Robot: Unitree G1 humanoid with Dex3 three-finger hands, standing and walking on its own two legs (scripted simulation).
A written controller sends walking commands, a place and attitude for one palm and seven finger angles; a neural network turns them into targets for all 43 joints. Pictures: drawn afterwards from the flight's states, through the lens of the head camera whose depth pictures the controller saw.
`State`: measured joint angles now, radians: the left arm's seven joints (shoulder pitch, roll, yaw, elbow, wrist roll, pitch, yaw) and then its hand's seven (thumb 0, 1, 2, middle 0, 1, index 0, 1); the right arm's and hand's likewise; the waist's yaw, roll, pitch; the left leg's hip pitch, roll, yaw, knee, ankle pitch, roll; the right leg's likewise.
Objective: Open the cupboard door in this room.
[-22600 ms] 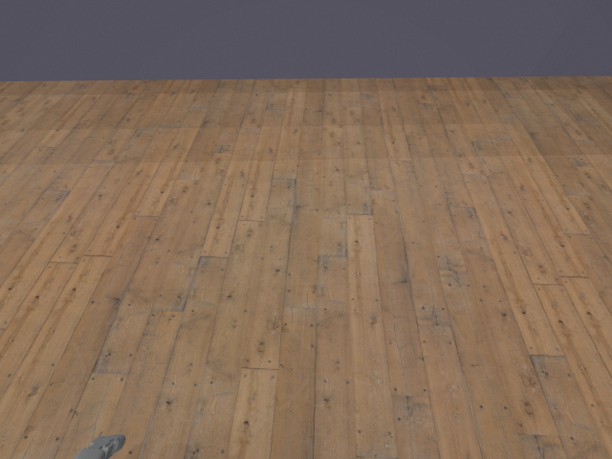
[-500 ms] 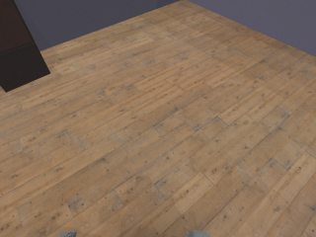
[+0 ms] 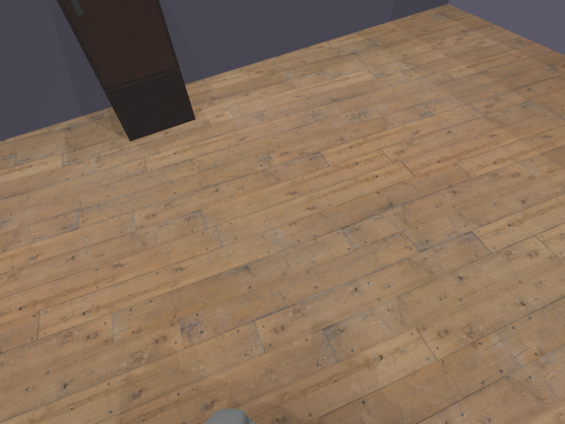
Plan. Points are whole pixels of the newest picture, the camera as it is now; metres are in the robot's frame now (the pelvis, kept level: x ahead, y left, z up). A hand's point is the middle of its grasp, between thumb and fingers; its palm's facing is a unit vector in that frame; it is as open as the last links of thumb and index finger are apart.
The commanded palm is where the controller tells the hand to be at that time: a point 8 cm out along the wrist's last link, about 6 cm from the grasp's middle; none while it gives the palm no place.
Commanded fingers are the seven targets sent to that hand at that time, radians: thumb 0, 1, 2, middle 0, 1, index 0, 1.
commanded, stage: turn or walk to find it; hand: left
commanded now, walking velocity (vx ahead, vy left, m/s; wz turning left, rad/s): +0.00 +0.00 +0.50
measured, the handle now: out of the picture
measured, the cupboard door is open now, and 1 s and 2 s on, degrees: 0 0 0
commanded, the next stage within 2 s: stand and wait in 1.62 s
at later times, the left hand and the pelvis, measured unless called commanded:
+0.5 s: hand out of the picture +0.06 +0.29 -0.16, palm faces +0.25 -0.95 -0.20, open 7.4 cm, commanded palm none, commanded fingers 0.00 0.90 0.90 -0.20 -0.30 -0.20 -0.30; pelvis +0.04 +0.07 +0.01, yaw +13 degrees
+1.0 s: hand (148, 392) +0.19 +0.26 -0.16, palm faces +0.47 -0.85 -0.24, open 7.3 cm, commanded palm none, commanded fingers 0.00 0.90 0.90 -0.20 -0.30 -0.20 -0.30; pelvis +0.25 +0.07 +0.00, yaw +27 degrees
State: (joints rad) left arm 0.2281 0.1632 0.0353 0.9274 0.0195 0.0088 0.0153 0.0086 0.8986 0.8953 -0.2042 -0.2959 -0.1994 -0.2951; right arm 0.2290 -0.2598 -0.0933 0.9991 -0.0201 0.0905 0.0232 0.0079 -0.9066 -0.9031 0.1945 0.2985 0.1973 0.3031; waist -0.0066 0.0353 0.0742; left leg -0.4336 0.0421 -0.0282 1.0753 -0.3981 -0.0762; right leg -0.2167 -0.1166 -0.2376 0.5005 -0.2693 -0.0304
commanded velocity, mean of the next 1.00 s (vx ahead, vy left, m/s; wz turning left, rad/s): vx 0.32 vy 0.00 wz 0.40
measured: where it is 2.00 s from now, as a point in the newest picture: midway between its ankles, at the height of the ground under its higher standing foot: (229, 304)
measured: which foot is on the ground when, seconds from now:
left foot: up 0.00-0.16, down 0.18-0.74, up 0.76-1.00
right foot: down 0.00-0.18, up 0.20-0.72, down 0.74-1.00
